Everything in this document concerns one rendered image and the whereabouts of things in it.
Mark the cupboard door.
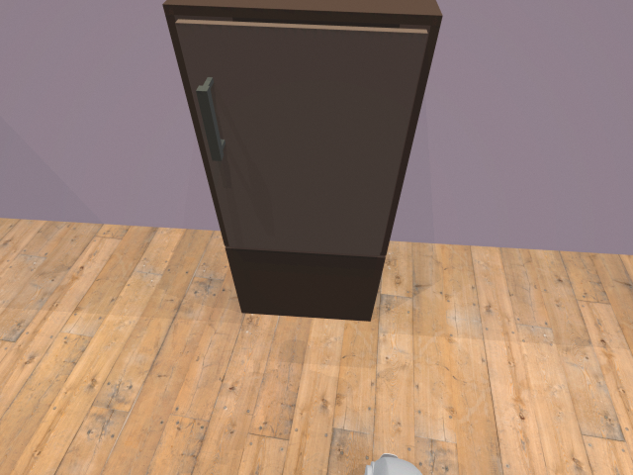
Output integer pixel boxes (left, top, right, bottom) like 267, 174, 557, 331
175, 19, 428, 255

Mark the handle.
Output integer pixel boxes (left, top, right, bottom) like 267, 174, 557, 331
196, 77, 226, 161

